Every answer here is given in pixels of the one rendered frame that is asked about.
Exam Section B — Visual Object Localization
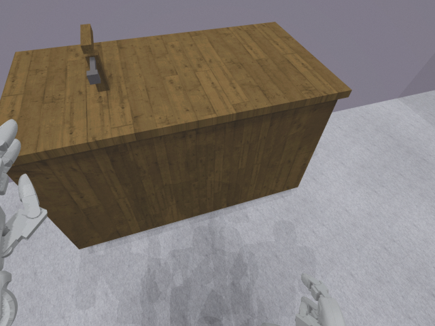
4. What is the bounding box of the robot right hand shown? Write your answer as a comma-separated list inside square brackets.
[296, 273, 346, 326]

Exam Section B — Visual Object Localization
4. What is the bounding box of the left robot forearm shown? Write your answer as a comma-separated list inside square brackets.
[0, 270, 18, 326]

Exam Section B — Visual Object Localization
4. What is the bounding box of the counter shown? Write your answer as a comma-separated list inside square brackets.
[0, 22, 352, 249]

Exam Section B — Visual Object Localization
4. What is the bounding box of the robot left hand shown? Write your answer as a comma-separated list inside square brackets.
[0, 119, 48, 271]

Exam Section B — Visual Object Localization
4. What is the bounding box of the tap lever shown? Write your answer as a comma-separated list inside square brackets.
[86, 57, 101, 85]

